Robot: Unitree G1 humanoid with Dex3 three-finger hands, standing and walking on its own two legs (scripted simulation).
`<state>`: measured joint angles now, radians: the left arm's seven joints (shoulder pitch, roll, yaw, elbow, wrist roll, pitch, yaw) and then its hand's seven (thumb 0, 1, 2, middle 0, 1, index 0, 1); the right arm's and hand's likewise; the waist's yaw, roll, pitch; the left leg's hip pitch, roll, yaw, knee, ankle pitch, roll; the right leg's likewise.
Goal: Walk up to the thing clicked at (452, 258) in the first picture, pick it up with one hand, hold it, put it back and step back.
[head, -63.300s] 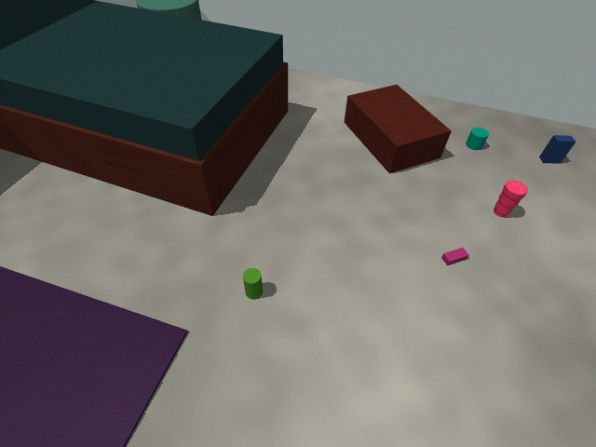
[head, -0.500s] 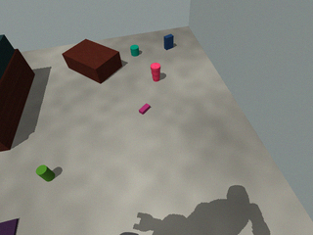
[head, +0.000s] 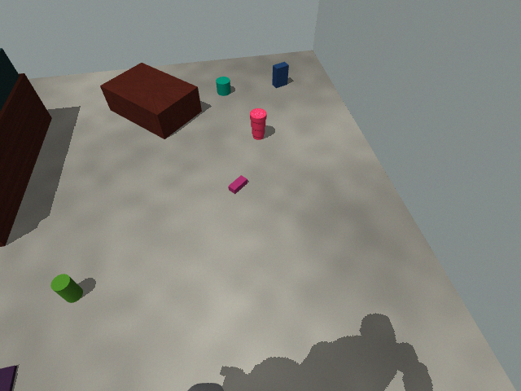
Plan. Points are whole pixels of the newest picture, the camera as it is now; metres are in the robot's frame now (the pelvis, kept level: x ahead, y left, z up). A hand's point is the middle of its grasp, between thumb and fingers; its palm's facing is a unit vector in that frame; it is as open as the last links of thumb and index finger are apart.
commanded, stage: step back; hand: left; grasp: from above
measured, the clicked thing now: (238, 184) +1.12 +0.16 -0.75
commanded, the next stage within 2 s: stand in 0.38 s
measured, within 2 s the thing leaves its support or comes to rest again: neither
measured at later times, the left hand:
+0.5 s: hand (101, 389) +0.14 +0.27 -0.14, palm faces -0.06 -0.93 -0.36, open 7.3 cm
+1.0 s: hand out of the picture +0.10 +0.27 -0.14, palm faces -0.07 -0.94 -0.34, open 7.3 cm
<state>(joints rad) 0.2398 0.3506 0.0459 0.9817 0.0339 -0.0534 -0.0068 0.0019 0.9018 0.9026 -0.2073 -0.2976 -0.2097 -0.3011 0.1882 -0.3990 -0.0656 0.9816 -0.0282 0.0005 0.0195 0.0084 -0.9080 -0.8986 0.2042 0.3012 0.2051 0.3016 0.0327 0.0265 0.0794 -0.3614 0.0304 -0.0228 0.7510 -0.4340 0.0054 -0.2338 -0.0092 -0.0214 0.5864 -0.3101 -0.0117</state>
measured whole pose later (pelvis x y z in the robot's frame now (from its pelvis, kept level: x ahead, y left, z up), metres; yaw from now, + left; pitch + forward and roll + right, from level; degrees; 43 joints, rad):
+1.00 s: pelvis +0.02 +0.02 +0.02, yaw -2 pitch -3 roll +0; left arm 0.11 0.35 0.01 1.16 0.01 -0.02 -0.01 0.00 0.91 0.90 -0.20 -0.30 -0.21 -0.30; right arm 0.09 -0.35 -0.01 1.15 -0.01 -0.01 0.02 0.01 -0.91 -0.90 0.20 0.30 0.21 0.30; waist -0.01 0.00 0.05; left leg -0.15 0.04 0.04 0.32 -0.13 -0.02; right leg -0.08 -0.01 0.02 0.33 -0.20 0.02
